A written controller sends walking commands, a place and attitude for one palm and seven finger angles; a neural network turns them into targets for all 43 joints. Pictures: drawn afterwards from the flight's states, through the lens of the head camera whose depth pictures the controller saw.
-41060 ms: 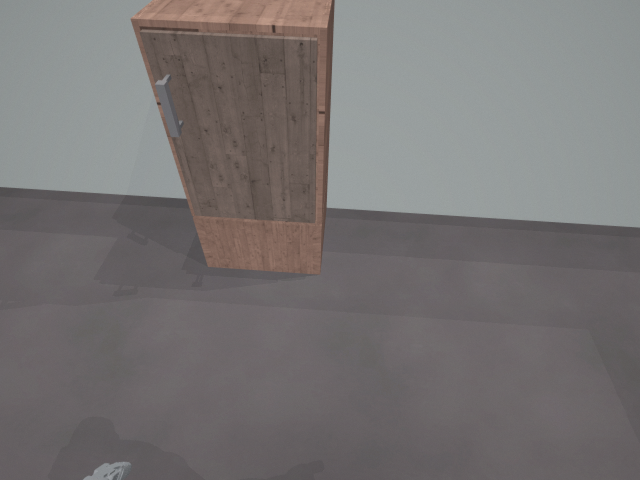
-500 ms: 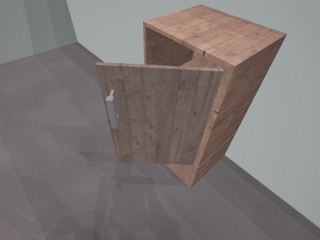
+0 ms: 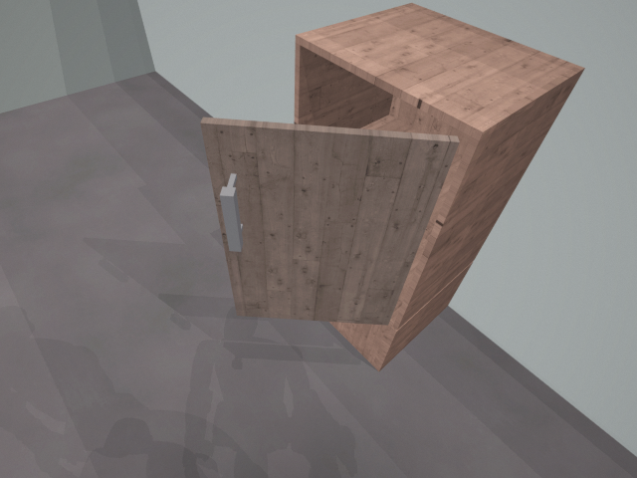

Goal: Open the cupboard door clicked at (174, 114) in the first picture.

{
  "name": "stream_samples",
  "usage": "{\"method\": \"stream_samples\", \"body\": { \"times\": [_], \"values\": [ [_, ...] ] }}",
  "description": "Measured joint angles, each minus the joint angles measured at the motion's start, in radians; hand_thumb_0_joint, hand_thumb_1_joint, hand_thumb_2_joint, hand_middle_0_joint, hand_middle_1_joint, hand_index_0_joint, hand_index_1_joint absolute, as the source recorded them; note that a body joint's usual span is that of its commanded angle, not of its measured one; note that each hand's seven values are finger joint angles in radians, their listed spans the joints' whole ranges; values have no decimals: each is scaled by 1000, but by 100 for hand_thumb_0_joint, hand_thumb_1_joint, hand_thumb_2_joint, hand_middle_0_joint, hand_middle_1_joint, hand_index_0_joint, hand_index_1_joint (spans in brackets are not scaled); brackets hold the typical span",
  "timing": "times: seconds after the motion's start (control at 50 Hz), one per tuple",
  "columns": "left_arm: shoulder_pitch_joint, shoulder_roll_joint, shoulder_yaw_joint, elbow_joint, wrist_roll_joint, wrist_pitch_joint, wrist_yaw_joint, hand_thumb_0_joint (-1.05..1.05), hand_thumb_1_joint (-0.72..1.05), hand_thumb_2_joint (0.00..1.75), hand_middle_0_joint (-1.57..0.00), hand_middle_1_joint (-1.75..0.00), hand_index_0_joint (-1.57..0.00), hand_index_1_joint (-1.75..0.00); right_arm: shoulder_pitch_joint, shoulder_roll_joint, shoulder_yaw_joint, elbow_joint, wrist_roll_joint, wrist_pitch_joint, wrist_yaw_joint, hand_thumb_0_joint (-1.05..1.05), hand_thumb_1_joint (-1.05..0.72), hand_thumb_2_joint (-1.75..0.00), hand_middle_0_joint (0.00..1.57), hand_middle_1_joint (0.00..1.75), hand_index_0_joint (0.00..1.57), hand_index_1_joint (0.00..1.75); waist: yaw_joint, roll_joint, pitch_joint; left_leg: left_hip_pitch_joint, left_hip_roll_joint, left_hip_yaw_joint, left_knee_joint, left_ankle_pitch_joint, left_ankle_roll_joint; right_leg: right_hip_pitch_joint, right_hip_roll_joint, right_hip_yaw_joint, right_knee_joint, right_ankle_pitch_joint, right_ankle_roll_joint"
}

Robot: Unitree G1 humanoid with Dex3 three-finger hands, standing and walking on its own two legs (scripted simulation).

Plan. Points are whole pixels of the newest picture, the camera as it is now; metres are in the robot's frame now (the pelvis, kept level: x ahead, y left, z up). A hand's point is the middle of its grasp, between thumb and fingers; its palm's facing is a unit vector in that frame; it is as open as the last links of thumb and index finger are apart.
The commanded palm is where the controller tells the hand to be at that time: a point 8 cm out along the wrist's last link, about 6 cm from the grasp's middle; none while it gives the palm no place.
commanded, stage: look again from close up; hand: left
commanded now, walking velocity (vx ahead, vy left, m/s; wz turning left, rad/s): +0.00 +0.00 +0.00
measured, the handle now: (234, 213) +0.56 +0.19 -0.04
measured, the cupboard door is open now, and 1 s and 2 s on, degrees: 46 46 46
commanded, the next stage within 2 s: raise the hand with hooked fingers in 0.08 s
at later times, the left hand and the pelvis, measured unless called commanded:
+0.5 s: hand (204, 394) +0.22 +0.16 -0.01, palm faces +0.04 -1.00 +0.01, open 8.0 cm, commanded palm +0.12 +0.23 -0.06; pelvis -0.01 -0.02 -0.05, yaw +1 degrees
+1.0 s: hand (188, 406) +0.22 +0.18 -0.06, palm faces -0.01 -1.00 -0.01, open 10.9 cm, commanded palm +0.18 +0.25 -0.05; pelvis -0.01 -0.04 -0.10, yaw +1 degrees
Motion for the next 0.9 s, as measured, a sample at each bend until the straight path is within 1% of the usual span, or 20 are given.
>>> {"method": "stream_samples", "body": {
  "times": [0.2, 0.22, 0.24, 0.28, 0.3, 0.32, 0.36, 0.42, 0.48, 0.52, 0.54, 0.58, 0.62, 0.66, 0.7, 0.74, 0.8, 0.84, 0.86, 0.9],
  "values": [
    [-8, 4, -1, 3, 4, -3, 8, 0, 91, 90, -20, -30, -20, -30, 2, -3, 3, 0, 1, 1, 1, 1, -92, -90, 20, 30, 20, 30, -2, 9, 3, -1, 0, 5, 5, -6, 4, 3, -1, 5, -6, 0, 6],
    [41, 4, 5, -159, -37, 61, 9, 0, 91, 90, -20, -30, -20, -30, 19, -9, 7, -52, 12, -1, -2, 1, -92, -90, 20, 30, 20, 30, -10, 12, 10, -11, 0, 2, 23, -13, 4, -3, -1, 1, 7, -4, 6],
    [100, 10, 16, -356, -63, 87, 27, 1, 92, 90, -20, -30, -20, -30, 45, -15, 14, -104, 25, -43, -14, 1, -92, -90, 20, 30, 21, 30, -7, 8, 12, -16, -5, 5, 31, -17, 4, -21, -7, 3, 39, -19, -8],
    [161, 42, 28, -631, -93, 37, 83, 2, 93, 90, -21, -31, -20, -31, 82, -25, 18, -168, 42, -142, -31, 1, -92, -90, 20, 30, 21, 30, -2, -2, -15, -36, -23, 12, 42, -23, -1, -73, -20, 13, 119, -67, -31],
    [162, 53, 32, -731, -120, 21, 101, 3, 93, 89, -21, -32, -20, -32, 88, -35, 17, -202, 51, -170, -34, 2, -92, -90, 20, 30, 21, 30, -9, 1, -26, -50, -32, 9, 57, -27, -1, -92, -23, 15, 146, -74, -35],
    [147, 56, 35, -811, -143, -2, 107, 3, 92, 89, -21, -32, -20, -32, 86, -50, 15, -234, 57, -192, -35, 2, -92, -90, 20, 30, 21, 30, -19, 14, -35, -69, -38, 0, 81, -34, 1, -104, -27, 10, 167, -83, -30],
    [89, 50, 45, -905, -164, -82, 94, 2, 90, 88, -20, -34, -20, -34, 58, -84, 10, -286, 52, -222, -35, 2, -92, -90, 20, 30, 21, 30, -39, 52, -55, -125, -34, -16, 150, -59, 3, -137, -25, -7, 201, -99, -9],
    [-13, 36, 86, -923, -188, -266, 11, 2, 84, 86, -20, -37, -20, -37, -11, -106, -7, -358, 30, -233, -18, 1, -91, -90, 20, 30, 21, 30, -52, 67, -115, -270, -15, -15, 282, -108, -7, -275, -13, -7, 317, -138, -8],
    [-47, 29, 124, -913, -234, -448, -157, 1, 77, 83, -21, -41, -20, -41, -70, -93, -33, -436, 19, -225, 14, 1, -91, -90, 20, 30, 21, 30, -45, 22, -154, -416, 11, -3, 423, -163, -13, -427, 7, 4, 462, -192, -21],
    [-26, 29, 139, -894, -248, -517, -269, 0, 72, 81, -21, -43, -21, -43, -96, -95, -46, -496, 22, -215, 30, 1, -91, -90, 20, 30, 21, 30, -41, -4, -159, -493, 26, -9, 511, -200, -19, -500, 18, -3, 544, -229, -36],
    [-4, 31, 145, -885, -249, -523, -307, 0, 70, 81, -21, -45, -21, -45, -106, -99, -52, -525, 25, -208, 33, 1, -91, -90, 20, 30, 21, 30, -37, -15, -162, -527, 31, -14, 551, -217, -22, -532, 23, -8, 580, -246, -41],
    [52, 41, 158, -875, -250, -494, -347, 0, 65, 79, -22, -48, -22, -48, -120, -109, -64, -576, 27, -192, 32, 1, -91, -90, 20, 30, 21, 30, -23, -28, -162, -588, 40, -26, 620, -247, -33, -586, 30, -21, 643, -277, -53],
    [120, 51, 178, -894, -259, -461, -343, 0, 60, 77, -23, -51, -22, -51, -131, -117, -74, -613, 25, -181, 25, 1, -91, -90, 20, 30, 20, 30, -6, -31, -160, -639, 48, -44, 678, -271, -42, -626, 38, -39, 690, -302, -64],
    [184, 63, 206, -948, -272, -463, -312, 1, 55, 75, -23, -53, -23, -54, -137, -118, -79, -626, 20, -180, 11, 1, -91, -90, 20, 30, 20, 30, 15, -24, -157, -679, 56, -68, 725, -291, -52, -651, 47, -62, 720, -320, -74],
    [219, 80, 236, -1023, -287, -510, -285, 1, 50, 73, -23, -56, -23, -57, -141, -114, -76, -616, 14, -185, -3, 1, -91, -90, 20, 30, 20, 30, 37, -12, -159, -714, 61, -94, 763, -305, -60, -672, 54, -87, 742, -333, -82],
    [212, 92, 254, -1087, -310, -576, -285, 1, 45, 71, -24, -59, -23, -60, -147, -112, -62, -591, 12, -196, -13, 1, -91, -90, 20, 30, 20, 30, 53, 12, -163, -749, 62, -120, 797, -315, -66, -692, 59, -112, 760, -343, -88],
    [125, 105, 259, -1123, -346, -632, -356, 1, 38, 68, -23, -64, -23, -64, -162, -106, -26, -552, 18, -212, -23, 1, -91, -90, 20, 30, 20, 30, 60, 56, -165, -795, 63, -144, 839, -323, -71, -724, 63, -136, 787, -353, -92],
    [44, 122, 251, -1093, -354, -595, -426, 1, 33, 66, -24, -67, -23, -67, -163, -89, -2, -537, 31, -209, -31, 1, -91, -90, 20, 30, 21, 30, 54, 75, -167, -816, 65, -142, 849, -323, -72, -748, 63, -134, 800, -354, -93],
    [3, 133, 247, -1063, -356, -551, -462, 1, 31, 65, -24, -68, -24, -68, -158, -79, 8, -534, 38, -204, -35, 1, -90, -90, 20, 30, 21, 30, 49, 81, -165, -820, 66, -138, 847, -321, -72, -755, 64, -130, 802, -352, -92],
    [-59, 154, 246, -999, -363, -424, -516, 0, 26, 63, -24, -71, -24, -71, -140, -60, 25, -535, 50, -183, -42, 1, -90, -90, 20, 30, 21, 30, 30, 87, -157, -810, 67, -123, 829, -315, -73, -755, 62, -115, 795, -346, -88]
  ]
}}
